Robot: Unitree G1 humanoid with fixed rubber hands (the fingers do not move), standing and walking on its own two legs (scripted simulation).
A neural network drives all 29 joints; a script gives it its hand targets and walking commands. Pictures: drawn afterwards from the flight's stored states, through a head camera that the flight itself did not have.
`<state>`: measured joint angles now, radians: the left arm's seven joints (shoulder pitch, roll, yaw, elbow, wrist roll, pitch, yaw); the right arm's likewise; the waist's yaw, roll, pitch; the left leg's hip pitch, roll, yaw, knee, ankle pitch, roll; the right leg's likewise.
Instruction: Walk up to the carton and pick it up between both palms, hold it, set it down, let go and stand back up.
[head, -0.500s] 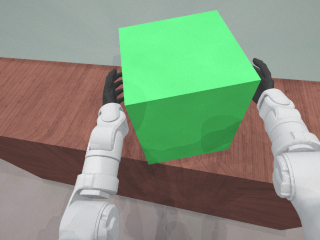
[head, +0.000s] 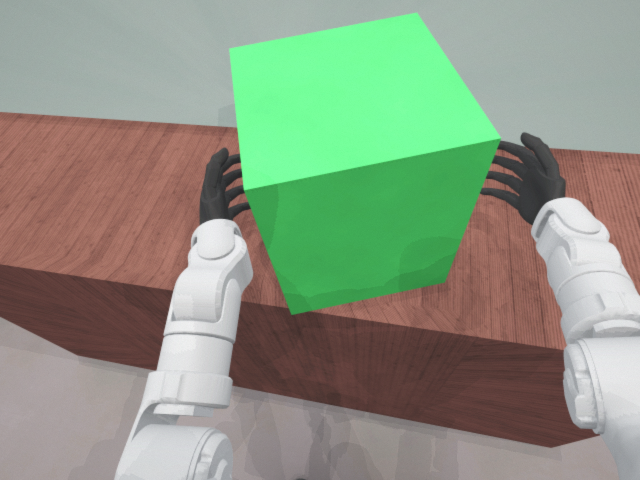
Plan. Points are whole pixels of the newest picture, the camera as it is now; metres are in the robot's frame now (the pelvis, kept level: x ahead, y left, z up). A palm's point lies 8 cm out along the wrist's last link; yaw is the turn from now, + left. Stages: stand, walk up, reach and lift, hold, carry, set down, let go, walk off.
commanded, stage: set down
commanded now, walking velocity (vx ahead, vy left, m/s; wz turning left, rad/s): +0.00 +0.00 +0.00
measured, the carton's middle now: (348, 177) +0.49 +0.09 +0.07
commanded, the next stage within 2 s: none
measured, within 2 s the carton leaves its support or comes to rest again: neither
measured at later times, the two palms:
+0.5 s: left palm (219, 235) +0.34 +0.20 +0.11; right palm (579, 243) +0.45 -0.20 +0.05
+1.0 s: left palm (222, 272) +0.30 +0.19 +0.10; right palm (619, 309) +0.39 -0.24 +0.02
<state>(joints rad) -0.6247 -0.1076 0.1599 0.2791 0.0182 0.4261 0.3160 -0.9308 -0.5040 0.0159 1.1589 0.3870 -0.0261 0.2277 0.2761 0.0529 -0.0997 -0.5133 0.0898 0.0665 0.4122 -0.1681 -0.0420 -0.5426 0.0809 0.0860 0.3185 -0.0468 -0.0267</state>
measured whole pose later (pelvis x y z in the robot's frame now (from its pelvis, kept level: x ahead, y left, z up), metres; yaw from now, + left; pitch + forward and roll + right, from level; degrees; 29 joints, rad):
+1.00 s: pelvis -0.01 +0.00 +0.00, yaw +0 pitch +14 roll +0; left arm -0.26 -0.11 0.08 -0.14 0.02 0.48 0.32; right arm -0.47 -0.59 0.02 0.77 0.44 -0.06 0.31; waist 0.15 0.05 -0.09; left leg -0.51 0.09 0.07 0.41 -0.15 -0.04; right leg -0.54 0.08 0.09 0.33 -0.03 -0.03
